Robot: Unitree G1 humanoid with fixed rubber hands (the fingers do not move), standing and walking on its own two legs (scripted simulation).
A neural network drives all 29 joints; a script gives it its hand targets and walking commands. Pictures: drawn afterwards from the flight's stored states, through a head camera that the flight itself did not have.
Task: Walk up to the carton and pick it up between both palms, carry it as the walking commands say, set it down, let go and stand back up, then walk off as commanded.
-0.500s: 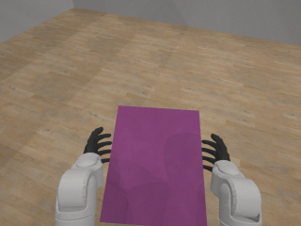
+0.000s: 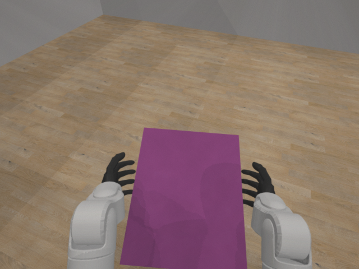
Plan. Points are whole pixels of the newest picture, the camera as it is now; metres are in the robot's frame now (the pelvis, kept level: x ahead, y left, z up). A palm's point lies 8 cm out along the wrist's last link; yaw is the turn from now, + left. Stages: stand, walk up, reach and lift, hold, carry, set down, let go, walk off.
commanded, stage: carry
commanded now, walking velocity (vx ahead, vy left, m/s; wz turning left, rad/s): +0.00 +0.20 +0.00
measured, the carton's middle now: (185, 199) +0.29 +0.00 +0.00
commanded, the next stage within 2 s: none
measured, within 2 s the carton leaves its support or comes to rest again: neither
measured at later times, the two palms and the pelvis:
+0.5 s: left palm (28, 204) +0.22 +0.29 +0.10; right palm (189, 212) +0.22 -0.01 +0.08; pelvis -0.04 +0.14 -0.01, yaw +0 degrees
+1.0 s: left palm out of the picture +0.17 +0.43 +0.10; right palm (106, 229) +0.18 +0.14 +0.09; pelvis -0.08 +0.28 +0.00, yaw +0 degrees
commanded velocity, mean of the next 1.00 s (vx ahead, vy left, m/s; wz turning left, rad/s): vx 0.00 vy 0.18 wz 0.00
